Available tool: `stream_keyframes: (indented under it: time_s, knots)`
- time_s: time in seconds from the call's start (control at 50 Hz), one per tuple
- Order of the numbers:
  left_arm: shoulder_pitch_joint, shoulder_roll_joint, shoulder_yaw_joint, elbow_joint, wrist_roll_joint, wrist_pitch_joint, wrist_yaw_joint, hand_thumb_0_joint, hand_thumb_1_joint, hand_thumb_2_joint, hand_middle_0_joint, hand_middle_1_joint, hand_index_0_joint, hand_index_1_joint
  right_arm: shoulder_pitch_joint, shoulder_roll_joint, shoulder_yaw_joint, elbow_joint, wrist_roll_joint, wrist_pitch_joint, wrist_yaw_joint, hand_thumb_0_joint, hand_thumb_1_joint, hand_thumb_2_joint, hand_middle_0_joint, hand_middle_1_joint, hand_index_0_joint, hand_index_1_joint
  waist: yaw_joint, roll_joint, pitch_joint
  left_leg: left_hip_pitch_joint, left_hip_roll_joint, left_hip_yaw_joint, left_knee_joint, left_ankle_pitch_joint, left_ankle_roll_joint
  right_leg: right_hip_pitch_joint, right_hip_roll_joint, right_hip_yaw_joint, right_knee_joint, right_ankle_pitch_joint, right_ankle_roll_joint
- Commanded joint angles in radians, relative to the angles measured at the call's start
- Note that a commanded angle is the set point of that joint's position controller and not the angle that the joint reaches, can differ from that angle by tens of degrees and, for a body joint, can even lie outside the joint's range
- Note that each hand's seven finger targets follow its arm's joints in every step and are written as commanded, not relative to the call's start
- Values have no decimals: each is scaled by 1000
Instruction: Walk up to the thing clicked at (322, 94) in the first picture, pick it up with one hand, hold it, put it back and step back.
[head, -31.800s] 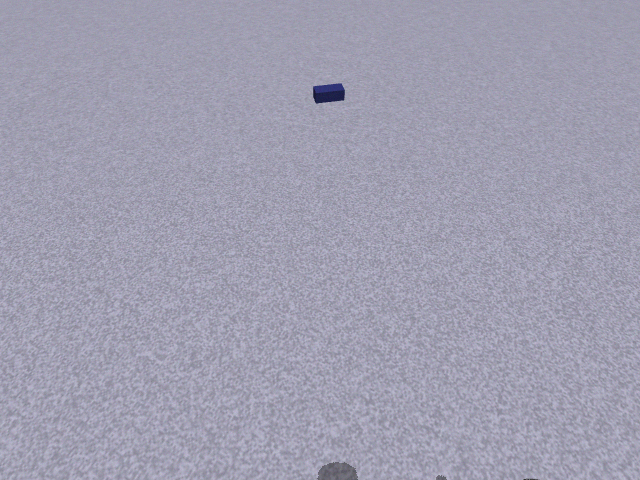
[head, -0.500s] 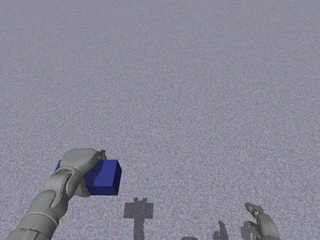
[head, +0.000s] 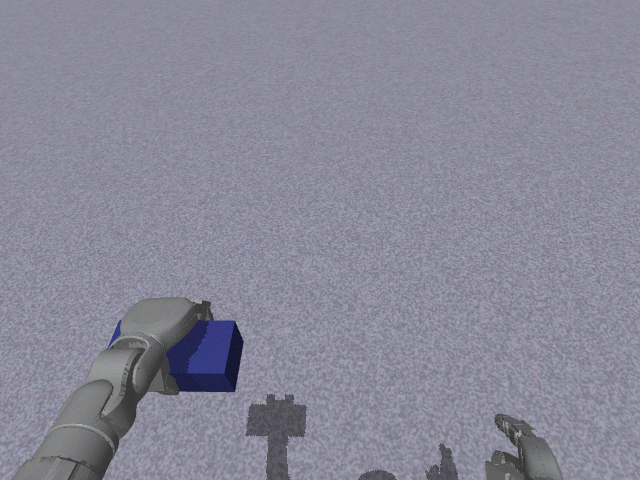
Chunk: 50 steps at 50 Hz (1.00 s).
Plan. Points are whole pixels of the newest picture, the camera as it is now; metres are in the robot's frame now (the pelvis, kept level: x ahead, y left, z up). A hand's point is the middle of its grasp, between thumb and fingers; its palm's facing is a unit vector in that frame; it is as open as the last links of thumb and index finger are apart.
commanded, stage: crouch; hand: left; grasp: from above
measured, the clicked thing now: (176, 355) +0.30 +0.22 -0.06
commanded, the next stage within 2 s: lower in 2.00 s
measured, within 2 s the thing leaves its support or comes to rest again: neither
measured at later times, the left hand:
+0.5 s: hand (197, 374) +0.31 +0.22 -0.17, palm faces -0.42 +0.06 -0.91, open 10.7 cm
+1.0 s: hand (230, 397) +0.35 +0.23 -0.41, palm faces -0.46 +0.05 -0.89, open 10.7 cm
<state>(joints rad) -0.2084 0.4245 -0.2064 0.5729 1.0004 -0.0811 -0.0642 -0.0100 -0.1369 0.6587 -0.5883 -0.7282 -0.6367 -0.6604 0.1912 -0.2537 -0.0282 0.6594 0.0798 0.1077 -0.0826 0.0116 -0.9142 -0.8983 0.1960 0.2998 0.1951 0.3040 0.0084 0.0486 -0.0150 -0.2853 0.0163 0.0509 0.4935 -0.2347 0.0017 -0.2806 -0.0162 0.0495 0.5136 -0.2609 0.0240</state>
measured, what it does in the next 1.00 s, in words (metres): lowers itself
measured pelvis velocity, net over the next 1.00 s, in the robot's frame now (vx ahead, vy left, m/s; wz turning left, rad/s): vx -0.07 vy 0.01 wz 0.00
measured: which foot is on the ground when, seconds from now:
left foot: down 0.00-1.00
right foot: down 0.00-1.00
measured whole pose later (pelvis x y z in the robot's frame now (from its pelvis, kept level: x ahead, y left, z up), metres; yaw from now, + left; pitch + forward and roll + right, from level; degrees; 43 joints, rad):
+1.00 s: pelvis -0.07 +0.01 -0.27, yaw +0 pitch +36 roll -4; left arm -0.75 0.47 -0.07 1.23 1.23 -0.15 0.36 -0.01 -0.15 0.66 -0.60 -0.72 -0.65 -0.65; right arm 0.21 -0.23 -0.04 0.76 -0.07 -0.02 0.01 0.01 -0.91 -0.89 0.20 0.30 0.20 0.30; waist -0.15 0.05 -0.21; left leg -1.85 0.02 -0.03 1.84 -0.61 0.02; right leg -1.79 0.00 0.00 1.81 -0.65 0.05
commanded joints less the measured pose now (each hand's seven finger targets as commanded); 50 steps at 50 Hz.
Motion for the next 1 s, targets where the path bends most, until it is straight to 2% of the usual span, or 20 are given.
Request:
stream_keyframes:
  time_s: [0.0, 0.04, 0.1, 0.18, 0.32, 0.34, 0.36, 0.38, 0.42, 0.44, 0.46, 0.5, 0.6, 0.66, 0.72, 0.8, 0.84, 0.88, 0.94, 0.98]
  knots:
    - [-323, 191, 106, -178, -7, -7, 56, 0, 544, 875, -859, -845, -900, -814, -85, -125, -42, -141, -2, -36, -5, 0, -888, -899, 201, 301, 201, 301, 0, -29, -231, 151, -22, -19, -51, 198, 11, 17, 51, -39, -74, 172, -38]
    - [-297, 185, 107, -137, 4, -7, 66, 0, 482, 948, -862, -839, -869, -834, -79, -126, -44, -139, -3, -33, -4, 0, -897, -903, 200, 301, 201, 301, -4, -40, -223, 141, -25, -15, -46, 194, 13, 11, 48, -39, -75, 171, -37]
    - [-286, 168, 93, -101, 13, -17, 84, 0, 457, 917, -849, -827, -858, -820, -70, -125, -45, -133, -3, -30, -2, 0, -901, -904, 200, 301, 200, 301, -16, -80, -215, 123, -32, -11, -21, 206, 19, -5, 41, -33, -66, 198, -29]
    - [-311, 152, 92, -16, 45, -50, 147, 0, 493, 958, -890, -811, -889, -815, -54, -124, -46, -119, -18, -20, 5, 0, -899, -904, 200, 300, 200, 300, -33, -85, -186, 39, -31, -15, 35, 149, 14, -94, 41, -40, -13, 140, -35]
    - [-481, 134, 85, 184, 147, -58, 310, 0, 572, 1004, -945, -886, -951, -883, 29, -141, -75, -80, -56, -16, 33, 0, -907, -904, 199, 300, 199, 300, -71, -52, -333, -202, -36, -14, 329, 93, 8, -349, 40, -39, 236, 103, -36]
    - [-492, 97, 65, 205, 152, -55, 330, 0, 595, 987, -961, -874, -968, -870, 38, -138, -78, -76, -60, -19, 38, 0, -905, -904, 199, 300, 199, 300, -81, -72, -357, -246, -34, -18, 370, 101, 14, -381, 39, -37, 277, 111, -35]
    - [-515, 113, 73, 235, 162, -52, 352, 0, 622, 1001, -977, -893, -987, -885, 44, -143, -83, -71, -64, -21, 41, 0, -907, -904, 199, 300, 199, 300, -73, -61, -375, -294, -35, -17, 419, 93, 15, -426, 39, -39, 314, 100, -37]
    - [-541, 107, 69, 280, 170, -49, 370, 0, 648, 1016, -1011, -878, -1015, -877, 49, -148, -88, -71, -67, -23, 43, 0, -908, -905, 199, 300, 199, 300, -85, -65, -383, -345, -33, -20, 459, 66, 15, -477, 42, -43, 353, 75, -38]
    - [-576, 119, 80, 321, 193, -44, 404, 0, 666, 1042, -1033, -877, -1033, -881, 61, -152, -93, -67, -75, -31, 48, 0, -910, -905, 199, 300, 199, 300, -84, -49, -425, -438, -35, -26, 525, 9, 15, -558, 42, -49, 423, 19, -43]
    - [-600, 147, 99, 311, 198, -42, 417, 0, 694, 1038, -1040, -902, -1047, -898, 64, -155, -98, -64, -77, -35, 47, 0, -909, -904, 199, 300, 199, 300, -70, -16, -459, -467, -36, -25, 546, -26, 12, -586, 41, -51, 449, -11, -46]
    - [-614, 135, 93, 335, 202, -37, 429, 0, 704, 1044, -1045, -896, -1051, -893, 66, -157, -99, -59, -81, -41, 47, 0, -907, -904, 199, 300, 199, 300, -81, -6, -478, -489, -31, -32, 573, -38, 12, -634, 46, -57, 489, -25, -50]
    - [-693, 143, 95, 337, 205, -36, 445, 0, 722, 1050, -1067, -869, -1068, -871, 82, -165, -104, -38, -91, -53, 45, 0, -905, -903, 199, 299, 199, 299, -100, 32, -537, -527, -20, -53, 638, -46, 11, -739, 46, -67, 568, -36, -53]
    - [-750, 168, 126, 398, 211, -19, 475, 0, 708, 1052, -1050, -862, -1051, -863, 109, -173, -109, -17, -112, -83, 38, 0, -901, -900, 199, 299, 199, 299, -118, 44, -652, -697, -14, -81, 781, -127, 14, -890, 45, -82, 730, -100, -58]
    - [-775, 205, 150, 436, 205, -4, 475, 0, 688, 1040, -1041, -848, -1040, -851, 111, -183, -111, -8, -118, -98, 35, 0, -901, -901, 199, 299, 199, 299, -121, 64, -673, -768, -7, -101, 830, -182, 8, -997, 42, -90, 805, -156, -60]
    - [-783, 183, 139, 476, 205, -6, 461, 0, 694, 1062, -1051, -844, -1046, -853, 115, -183, -110, -2, -126, -110, 41, 0, -902, -901, 199, 299, 199, 299, -138, 58, -683, -848, -10, -110, 892, -250, 9, -1089, 43, -100, 873, -214, -65]
    - [-833, 210, 159, 483, 196, -22, 451, 0, 685, 1051, -1039, -844, -1037, -849, 125, -190, -105, 8, -133, -127, 50, 0, -901, -901, 199, 299, 199, 299, -155, 58, -702, -953, -13, -128, 968, -334, 10, -1191, 40, -109, 956, -277, -66]
    - [-834, 221, 167, 514, 205, -35, 451, 0, 691, 1022, -1034, -831, -1038, -830, 137, -196, -101, 17, -138, -135, 58, 0, -900, -899, 199, 299, 200, 299, -173, 49, -714, -989, -14, -142, 1019, -313, 10, -1249, 38, -116, 1010, -268, -66]
    - [-854, 256, 188, 495, 212, -53, 457, 0, 687, 1049, -1037, -835, -1038, -837, 142, -198, -96, 22, -142, -144, 67, 0, -901, -900, 199, 299, 200, 299, -166, 79, -776, -992, -16, -142, 1063, -291, 10, -1285, 38, -120, 1054, -262, -68]
    - [-898, 250, 187, 512, 229, -74, 477, 0, 678, 1057, -1029, -847, -1031, -848, 152, -198, -89, 40, -152, -156, 83, 0, -903, -901, 199, 299, 200, 299, -187, 108, -780, -1034, -14, -143, 1119, -299, 8, -1356, 35, -124, 1105, -265, -67]
    - [-942, 302, 217, 486, 242, -84, 500, 0, 649, 1049, -1019, -828, -1017, -834, 164, -196, -84, 54, -159, -160, 91, 0, -904, -902, 199, 299, 200, 299, -177, 132, -821, -1055, -17, -125, 1167, -276, 11, -1372, 40, -123, 1133, -245, -69]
